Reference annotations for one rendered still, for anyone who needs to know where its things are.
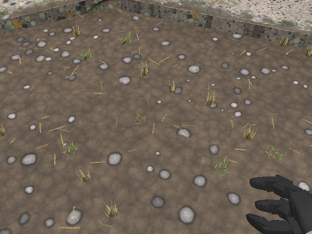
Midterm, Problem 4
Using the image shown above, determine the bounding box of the robot right hand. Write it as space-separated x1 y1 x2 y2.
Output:
246 175 312 234

